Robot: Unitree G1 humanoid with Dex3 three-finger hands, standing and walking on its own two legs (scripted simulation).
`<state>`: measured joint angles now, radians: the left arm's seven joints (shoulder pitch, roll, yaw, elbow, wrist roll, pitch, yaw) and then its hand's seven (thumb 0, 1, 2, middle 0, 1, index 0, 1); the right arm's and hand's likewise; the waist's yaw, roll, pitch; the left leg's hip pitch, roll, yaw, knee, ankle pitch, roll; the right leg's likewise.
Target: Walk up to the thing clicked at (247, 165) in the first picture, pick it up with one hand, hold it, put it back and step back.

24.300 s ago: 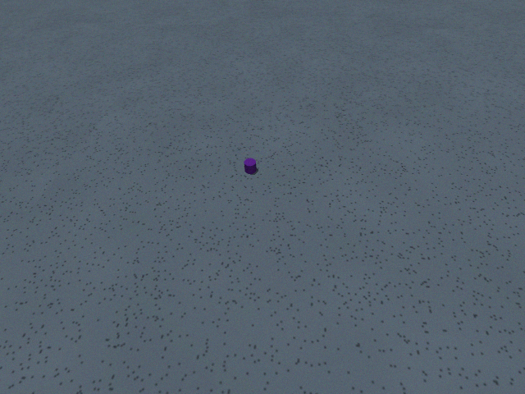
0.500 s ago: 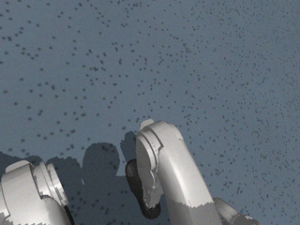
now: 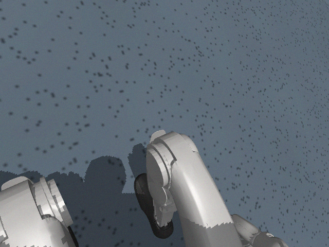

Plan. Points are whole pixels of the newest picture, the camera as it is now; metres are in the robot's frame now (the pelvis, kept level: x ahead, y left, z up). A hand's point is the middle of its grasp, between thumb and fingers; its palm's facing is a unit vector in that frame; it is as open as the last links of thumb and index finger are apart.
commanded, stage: open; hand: left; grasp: from above
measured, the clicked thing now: out of the picture +0.42 +0.35 -0.26
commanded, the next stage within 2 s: withdraw in 0.68 s
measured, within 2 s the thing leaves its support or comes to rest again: neither
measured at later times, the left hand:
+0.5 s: hand out of the picture +0.41 +0.34 -0.24, palm faces -0.43 -0.18 -0.88, open 13.4 cm
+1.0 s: hand out of the picture +0.43 +0.34 -0.22, palm faces -0.33 -0.15 -0.93, open 13.9 cm
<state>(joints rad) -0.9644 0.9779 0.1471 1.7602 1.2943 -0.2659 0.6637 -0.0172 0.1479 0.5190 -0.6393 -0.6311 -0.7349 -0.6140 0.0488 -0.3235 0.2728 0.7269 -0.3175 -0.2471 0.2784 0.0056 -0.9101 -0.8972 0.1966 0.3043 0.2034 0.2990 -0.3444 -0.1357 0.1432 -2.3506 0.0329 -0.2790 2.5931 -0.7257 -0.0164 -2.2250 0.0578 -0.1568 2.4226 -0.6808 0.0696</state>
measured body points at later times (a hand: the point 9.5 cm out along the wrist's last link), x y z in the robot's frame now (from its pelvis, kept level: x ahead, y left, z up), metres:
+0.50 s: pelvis +0.00 +0.00 +0.00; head +0.26 +0.13 +0.34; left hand +0.43 +0.35 -0.19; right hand +0.08 -0.25 -0.06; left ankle +0.06 +0.13 -0.26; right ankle +0.11 -0.12 -0.26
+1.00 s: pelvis +0.00 +0.00 +0.00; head +0.25 +0.13 +0.35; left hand +0.44 +0.35 -0.17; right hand +0.08 -0.25 -0.06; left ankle +0.06 +0.13 -0.26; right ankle +0.11 -0.12 -0.26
